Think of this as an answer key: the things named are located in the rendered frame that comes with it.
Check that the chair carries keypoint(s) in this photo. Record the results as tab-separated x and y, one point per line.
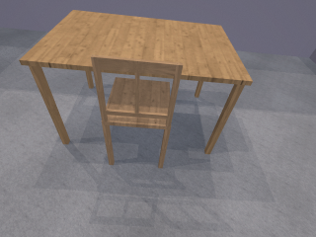
137	102

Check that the table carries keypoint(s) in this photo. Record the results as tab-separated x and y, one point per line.
205	50

